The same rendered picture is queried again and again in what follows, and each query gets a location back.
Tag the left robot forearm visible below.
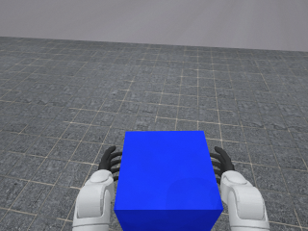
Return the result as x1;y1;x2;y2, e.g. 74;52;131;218
72;169;115;231

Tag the carton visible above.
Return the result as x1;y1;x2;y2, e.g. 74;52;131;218
114;130;223;231

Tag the robot right hand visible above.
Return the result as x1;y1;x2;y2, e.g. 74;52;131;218
209;146;236;184

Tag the robot left hand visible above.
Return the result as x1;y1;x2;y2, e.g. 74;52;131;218
98;145;122;181

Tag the right robot forearm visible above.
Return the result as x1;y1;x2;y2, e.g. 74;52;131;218
220;170;270;231

